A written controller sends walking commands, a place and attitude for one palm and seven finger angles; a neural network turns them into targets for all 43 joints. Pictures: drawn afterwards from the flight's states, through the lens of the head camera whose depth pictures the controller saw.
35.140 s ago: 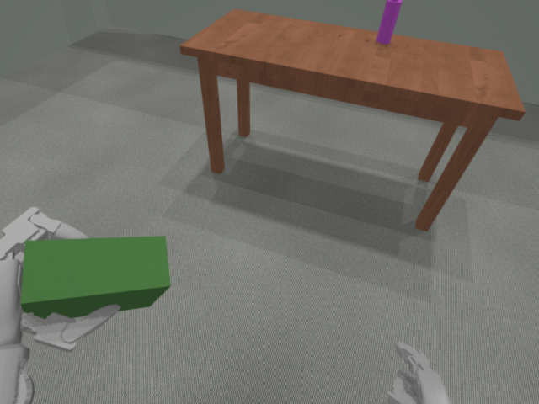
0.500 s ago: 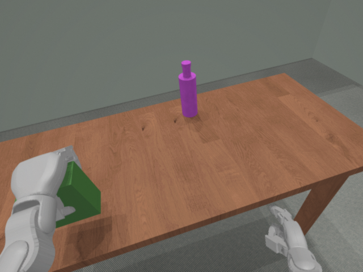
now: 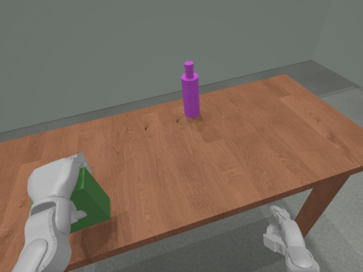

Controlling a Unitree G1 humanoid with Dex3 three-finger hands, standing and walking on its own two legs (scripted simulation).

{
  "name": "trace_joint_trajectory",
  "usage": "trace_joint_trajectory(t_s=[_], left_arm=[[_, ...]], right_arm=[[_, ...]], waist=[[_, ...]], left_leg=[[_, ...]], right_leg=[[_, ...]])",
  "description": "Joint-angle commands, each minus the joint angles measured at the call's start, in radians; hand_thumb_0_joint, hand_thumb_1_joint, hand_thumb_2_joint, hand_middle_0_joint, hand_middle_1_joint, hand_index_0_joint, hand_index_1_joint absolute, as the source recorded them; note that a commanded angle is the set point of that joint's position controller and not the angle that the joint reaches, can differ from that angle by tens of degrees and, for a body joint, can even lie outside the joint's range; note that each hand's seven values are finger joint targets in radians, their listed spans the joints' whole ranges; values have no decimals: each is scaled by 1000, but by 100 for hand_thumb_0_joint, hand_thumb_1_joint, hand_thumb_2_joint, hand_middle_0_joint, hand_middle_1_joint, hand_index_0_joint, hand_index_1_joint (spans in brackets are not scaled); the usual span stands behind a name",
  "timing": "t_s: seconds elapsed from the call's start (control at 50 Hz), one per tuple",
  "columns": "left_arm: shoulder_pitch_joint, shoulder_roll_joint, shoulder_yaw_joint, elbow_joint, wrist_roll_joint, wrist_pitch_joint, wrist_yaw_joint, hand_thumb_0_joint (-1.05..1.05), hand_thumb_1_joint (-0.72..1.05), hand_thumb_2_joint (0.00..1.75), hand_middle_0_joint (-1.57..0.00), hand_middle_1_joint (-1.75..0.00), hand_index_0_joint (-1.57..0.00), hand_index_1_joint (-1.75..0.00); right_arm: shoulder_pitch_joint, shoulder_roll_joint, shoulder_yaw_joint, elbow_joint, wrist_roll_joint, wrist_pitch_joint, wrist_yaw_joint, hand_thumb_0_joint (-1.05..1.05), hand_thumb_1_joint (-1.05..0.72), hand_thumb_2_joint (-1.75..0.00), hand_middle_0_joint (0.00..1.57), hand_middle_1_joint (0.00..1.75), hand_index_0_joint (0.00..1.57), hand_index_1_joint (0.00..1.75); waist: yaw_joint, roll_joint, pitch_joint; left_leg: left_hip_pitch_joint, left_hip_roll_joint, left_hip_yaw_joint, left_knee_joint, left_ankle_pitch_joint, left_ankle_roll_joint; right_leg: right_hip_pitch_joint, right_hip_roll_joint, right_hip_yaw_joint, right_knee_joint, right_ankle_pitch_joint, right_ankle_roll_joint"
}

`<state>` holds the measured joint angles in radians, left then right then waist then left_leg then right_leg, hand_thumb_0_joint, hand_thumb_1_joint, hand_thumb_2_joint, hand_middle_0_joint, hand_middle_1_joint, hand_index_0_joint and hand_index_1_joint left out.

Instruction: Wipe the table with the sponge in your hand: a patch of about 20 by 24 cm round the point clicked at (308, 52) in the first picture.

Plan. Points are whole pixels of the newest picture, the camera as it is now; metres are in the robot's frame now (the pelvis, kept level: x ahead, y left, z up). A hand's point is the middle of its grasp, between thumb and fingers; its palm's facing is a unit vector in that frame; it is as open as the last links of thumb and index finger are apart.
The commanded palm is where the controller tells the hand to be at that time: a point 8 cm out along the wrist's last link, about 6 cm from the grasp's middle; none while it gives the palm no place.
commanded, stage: move the sponge above the wiping area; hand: left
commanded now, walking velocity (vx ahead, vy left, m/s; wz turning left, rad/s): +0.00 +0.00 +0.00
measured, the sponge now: (80, 207) +0.22 +0.29 +0.04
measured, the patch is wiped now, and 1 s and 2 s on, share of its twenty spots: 0.00 0.00 0.00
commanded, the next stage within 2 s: lower the sponge onto the table in 1.66 s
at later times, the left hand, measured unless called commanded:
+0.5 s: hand (82, 197) +0.23 +0.27 +0.07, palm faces -0.03 -0.11 -0.99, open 10.3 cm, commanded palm +0.20 +0.26 +0.14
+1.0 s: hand (78, 205) +0.22 +0.29 +0.05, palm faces -0.06 -0.14 -0.99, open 10.3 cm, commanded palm +0.20 +0.28 +0.13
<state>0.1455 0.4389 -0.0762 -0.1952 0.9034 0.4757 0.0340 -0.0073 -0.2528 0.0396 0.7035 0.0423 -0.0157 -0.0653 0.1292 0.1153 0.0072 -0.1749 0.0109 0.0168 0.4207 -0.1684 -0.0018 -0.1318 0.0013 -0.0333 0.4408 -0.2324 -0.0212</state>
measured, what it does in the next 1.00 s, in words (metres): stands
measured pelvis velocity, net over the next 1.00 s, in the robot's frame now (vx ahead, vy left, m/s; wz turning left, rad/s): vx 0.02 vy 0.00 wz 0.00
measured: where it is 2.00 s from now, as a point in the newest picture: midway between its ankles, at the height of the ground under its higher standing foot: outside the picture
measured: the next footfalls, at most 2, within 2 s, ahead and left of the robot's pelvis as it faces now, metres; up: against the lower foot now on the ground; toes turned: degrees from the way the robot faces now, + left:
none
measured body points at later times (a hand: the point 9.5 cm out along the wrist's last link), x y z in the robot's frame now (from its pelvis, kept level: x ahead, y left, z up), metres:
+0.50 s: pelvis +0.01 -0.01 +0.00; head -0.01 -0.05 +0.45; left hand +0.22 +0.27 +0.12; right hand +0.26 -0.20 -0.08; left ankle +0.04 +0.12 -0.74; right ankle +0.01 -0.11 -0.74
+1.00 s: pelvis +0.02 +0.00 +0.00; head +0.01 -0.03 +0.45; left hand +0.22 +0.29 +0.10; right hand +0.27 -0.21 -0.08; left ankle +0.04 +0.12 -0.74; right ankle +0.01 -0.11 -0.74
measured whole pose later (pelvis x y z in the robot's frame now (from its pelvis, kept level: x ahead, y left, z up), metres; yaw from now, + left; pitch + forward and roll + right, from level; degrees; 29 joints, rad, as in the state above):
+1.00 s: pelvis +0.02 +0.00 +0.00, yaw +0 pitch -2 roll +0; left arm 0.25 0.44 -0.06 -0.12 0.92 0.35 0.05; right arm 0.03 -0.26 0.02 0.69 0.03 -0.04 -0.07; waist 0.13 0.09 0.00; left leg -0.21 0.02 0.01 0.46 -0.21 0.00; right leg -0.15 0.01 -0.03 0.44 -0.25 -0.02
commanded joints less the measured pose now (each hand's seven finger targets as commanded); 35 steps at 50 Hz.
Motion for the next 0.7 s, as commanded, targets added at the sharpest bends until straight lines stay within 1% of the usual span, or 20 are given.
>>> trace_joint_trajectory(t_s=[0.0,0.02,0.04,0.06,0.14,0.16,0.24,0.26,0.34,0.38,0.42,0.44,0.52,0.54,0.56,0.6,0.62,0.64,0.66,0.68], left_arm=[[-238,187,52,-188,61,-10,-10,0,10,130,-120,-160,-120,-160],[-247,185,39,-204,71,-20,-13,0,10,130,-120,-160,-120,-160],[-273,240,94,-235,80,-36,-6,0,10,130,-120,-160,-120,-160],[-304,204,54,-240,96,-55,-4,0,10,130,-120,-160,-120,-160],[-287,288,171,-221,101,-117,51,0,10,130,-120,-160,-120,-160],[-300,222,119,-222,101,-123,63,0,10,130,-120,-160,-120,-160],[-223,220,161,-158,73,-90,97,0,10,130,-120,-160,-120,-160],[-250,162,101,-163,67,-77,93,0,10,130,-120,-160,-120,-160],[-187,180,107,-96,52,-16,62,0,10,130,-120,-160,-120,-160],[-230,165,66,-84,60,-6,36,0,10,130,-120,-160,-120,-160],[-246,192,74,-92,66,-20,17,0,10,130,-120,-160,-120,-160],[-242,238,118,-120,67,-33,16,0,10,130,-120,-160,-120,-160],[-213,231,128,-161,69,-118,23,0,10,130,-120,-160,-120,-160],[-208,283,185,-166,69,-129,36,0,10,130,-120,-160,-120,-160],[-235,247,156,-164,80,-142,44,0,10,130,-120,-160,-120,-160],[-193,255,186,-133,77,-155,67,0,10,130,-120,-160,-120,-160],[-187,225,166,-129,70,-155,75,0,10,130,-120,-160,-120,-160],[-195,267,211,-135,68,-148,86,0,10,130,-120,-160,-120,-160],[-192,210,164,-143,65,-146,89,0,10,130,-120,-160,-120,-160],[-162,224,180,-127,61,-142,96,0,10,130,-120,-160,-120,-160]], right_arm=[[-260,-91,-22,-200,-1,-64,-5,0,-90,-90,20,30,20,30],[-257,-86,-23,-206,-2,-64,-7,0,-90,-90,20,30,20,30],[-263,-88,-26,-203,-7,-69,-12,0,-90,-90,20,30,20,30],[-254,-76,-17,-213,-9,-78,-11,0,-90,-90,20,30,20,30],[-224,-86,-35,-184,-21,-84,-21,0,-90,-90,20,30,20,30],[-231,-71,-27,-196,-21,-89,-19,0,-90,-90,20,30,20,30],[-237,-84,-43,-174,-15,-83,-9,0,-90,-90,20,30,20,30],[-251,-77,-33,-184,-11,-84,-3,0,-90,-90,20,30,20,30],[-262,-92,-38,-176,-4,-69,-2,0,-90,-90,20,30,20,30],[-250,-91,-32,-179,2,-66,-5,0,-90,-90,20,30,20,30],[-241,-95,-32,-182,-2,-64,-12,0,-90,-90,20,30,20,30],[-245,-99,-35,-186,-7,-69,-17,0,-90,-90,20,30,20,30],[-199,-86,-37,-191,-16,-85,-19,0,-90,-90,20,30,20,30],[-199,-92,-40,-185,-20,-88,-23,0,-90,-90,20,30,20,30],[-197,-84,-35,-189,-20,-92,-23,0,-90,-90,20,30,20,30],[-181,-93,-45,-177,-23,-91,-21,0,-90,-90,20,30,20,30],[-173,-90,-49,-180,-19,-90,-20,0,-90,-90,20,30,20,30],[-184,-98,-52,-172,-18,-91,-20,0,-90,-90,20,30,20,30],[-191,-89,-48,-185,-18,-94,-18,0,-90,-90,20,30,20,30],[-178,-93,-55,-179,-16,-94,-15,0,-90,-90,20,30,20,30]], waist=[[1,-71,-156],[1,-57,-159],[6,-38,-172],[7,-46,-205],[19,-27,-192],[15,-32,-211],[26,-35,-172],[17,-21,-192],[14,-72,-126],[-4,-92,-136],[-4,-99,-155],[2,-92,-168],[2,-72,-193],[9,-45,-189],[2,-46,-197],[10,-41,-191],[2,-40,-175],[6,-31,-178],[7,-35,-209],[7,-34,-194]], left_leg=[[76,-35,-80,-61,37,31],[82,-37,-79,-59,41,34],[88,-34,-87,-58,25,34],[99,-40,-82,-47,47,38],[121,-35,-91,-42,47,30],[127,-38,-82,-36,71,30],[118,-28,-80,-38,93,21],[112,-31,-70,-36,101,20],[85,-34,-67,-40,77,24],[79,-36,-62,-37,70,30],[89,-42,-63,-29,73,37],[100,-43,-67,-24,70,38],[126,-40,-65,-2,135,40],[129,-40,-73,-5,120,38],[130,-42,-64,5,141,38],[130,-37,-68,6,168,33],[122,-32,-63,5,168,32],[125,-30,-68,-2,151,30],[128,-34,-61,6,174,33],[127,-28,-60,8,185,31]], right_leg=[[-44,7,81,-97,5,-39],[-40,7,83,-95,3,-39],[-33,19,108,-92,-10,-49],[-37,12,82,-81,-1,-45],[-45,27,130,-109,-9,-60],[-50,16,99,-100,4,-55],[-52,22,120,-112,31,-59],[-47,8,92,-100,45,-50],[-56,13,115,-119,24,-47],[-58,6,93,-111,20,-38],[-54,4,96,-113,24,-34],[-48,12,121,-117,19,-41],[-49,5,101,-106,90,-39],[-52,14,129,-118,67,-50],[-58,7,111,-110,88,-47],[-57,6,110,-108,125,-50],[-60,4,104,-106,135,-46],[-59,13,127,-113,110,-55],[-49,3,102,-101,137,-48],[-54,3,101,-98,156,-48]])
